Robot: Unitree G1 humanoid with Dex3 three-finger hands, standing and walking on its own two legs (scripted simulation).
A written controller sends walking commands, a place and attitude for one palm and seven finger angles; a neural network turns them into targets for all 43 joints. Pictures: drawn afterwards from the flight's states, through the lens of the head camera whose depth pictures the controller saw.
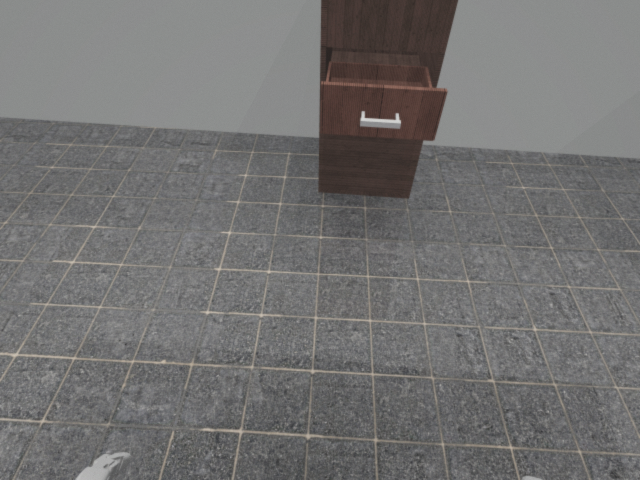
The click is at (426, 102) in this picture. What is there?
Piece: drawer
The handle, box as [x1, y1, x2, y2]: [360, 111, 400, 128]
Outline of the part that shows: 360,125 399,128 400,126 398,113 396,113 395,120 365,118 364,111 362,111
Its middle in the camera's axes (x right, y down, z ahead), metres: +0.19 -0.38 +1.23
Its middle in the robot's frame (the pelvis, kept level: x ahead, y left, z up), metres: +1.16 -0.14 -0.18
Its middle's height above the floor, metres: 0.59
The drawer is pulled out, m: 0.27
